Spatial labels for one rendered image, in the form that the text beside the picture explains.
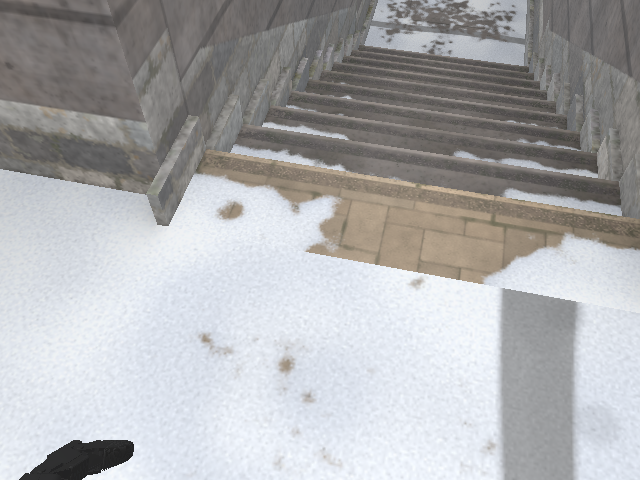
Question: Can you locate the left robot hand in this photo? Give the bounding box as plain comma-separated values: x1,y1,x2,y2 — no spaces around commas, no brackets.
19,440,134,480

